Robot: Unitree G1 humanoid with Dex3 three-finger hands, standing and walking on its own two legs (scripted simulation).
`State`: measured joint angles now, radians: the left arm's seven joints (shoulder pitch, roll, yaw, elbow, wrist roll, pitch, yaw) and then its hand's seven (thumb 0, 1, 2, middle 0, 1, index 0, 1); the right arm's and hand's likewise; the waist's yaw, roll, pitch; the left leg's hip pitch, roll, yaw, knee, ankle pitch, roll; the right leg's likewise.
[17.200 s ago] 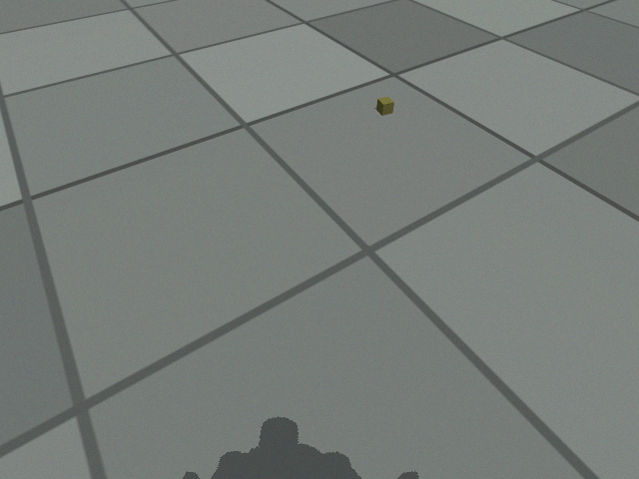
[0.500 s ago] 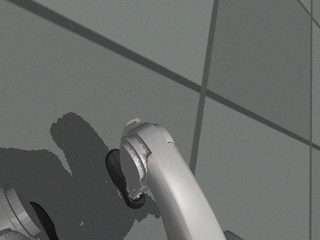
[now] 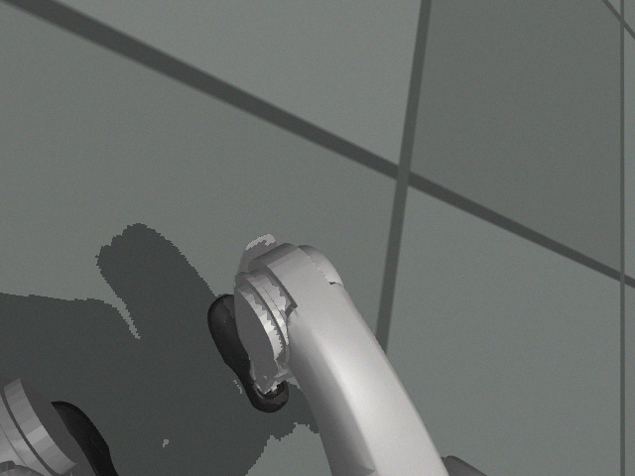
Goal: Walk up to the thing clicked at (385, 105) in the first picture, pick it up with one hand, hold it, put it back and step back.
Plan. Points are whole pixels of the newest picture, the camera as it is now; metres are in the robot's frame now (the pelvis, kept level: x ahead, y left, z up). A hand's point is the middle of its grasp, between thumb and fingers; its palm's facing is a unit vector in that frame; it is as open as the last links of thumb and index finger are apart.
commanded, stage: close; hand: left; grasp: from above
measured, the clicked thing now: out of the picture +0.47 +0.34 -0.29
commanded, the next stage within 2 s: settle in 0.12 s
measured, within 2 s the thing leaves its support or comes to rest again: leaves its support in 0.58 s
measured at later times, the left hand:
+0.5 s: hand out of the picture +0.47 +0.32 -0.26, palm faces -0.25 -0.37 -0.89, open 10.0 cm
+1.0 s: hand out of the picture +0.45 +0.34 -0.18, palm faces -0.25 -0.37 -0.89, open 9.9 cm
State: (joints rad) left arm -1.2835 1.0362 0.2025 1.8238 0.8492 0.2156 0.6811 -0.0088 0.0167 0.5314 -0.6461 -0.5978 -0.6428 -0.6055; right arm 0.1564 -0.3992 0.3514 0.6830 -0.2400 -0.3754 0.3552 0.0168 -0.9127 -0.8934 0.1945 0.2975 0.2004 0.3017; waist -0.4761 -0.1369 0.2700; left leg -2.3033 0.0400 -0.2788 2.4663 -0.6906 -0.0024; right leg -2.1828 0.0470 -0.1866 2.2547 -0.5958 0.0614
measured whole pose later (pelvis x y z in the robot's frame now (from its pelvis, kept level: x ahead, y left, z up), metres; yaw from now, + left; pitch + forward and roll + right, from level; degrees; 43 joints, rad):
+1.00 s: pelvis +0.01 -0.01 +0.01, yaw +4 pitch +32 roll -11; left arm -1.17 0.79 0.18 1.64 0.86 0.30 0.51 -0.01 0.00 0.48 -0.74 -0.52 -0.73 -0.53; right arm 0.22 -0.34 0.19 0.80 -0.18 -0.34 0.33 0.00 -0.90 -0.89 0.19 0.30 0.20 0.30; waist -0.36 -0.01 0.05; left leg -2.31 0.04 -0.19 2.41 -0.68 -0.01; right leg -2.23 0.02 -0.12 2.27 -0.62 0.04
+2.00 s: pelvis +0.02 -0.02 +0.19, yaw +12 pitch +31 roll -3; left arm -0.71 0.37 -0.03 1.03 0.74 0.52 0.30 -0.04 0.15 0.31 -0.74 -0.39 -1.01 -0.40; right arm 0.14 -0.27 0.01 0.80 0.01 -0.15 0.04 0.01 -0.91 -0.90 0.20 0.30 0.20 0.30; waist -0.11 0.06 -0.24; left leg -1.71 0.05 -0.07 1.78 -0.62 -0.03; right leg -1.69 0.00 -0.04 1.75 -0.59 0.00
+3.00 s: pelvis +0.10 +0.00 +0.42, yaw +14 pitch +10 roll +0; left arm -0.48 0.22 -0.16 1.00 0.70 0.58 0.28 -0.02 0.19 0.34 -0.66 -0.49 -0.89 -0.55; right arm 0.25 -0.25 0.01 0.83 0.05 -0.14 -0.02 0.01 -0.89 -0.89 0.20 0.30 0.20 0.30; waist -0.05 0.04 -0.10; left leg -0.55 0.03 0.00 0.74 -0.36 -0.02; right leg -0.55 -0.02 -0.02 0.74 -0.36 0.01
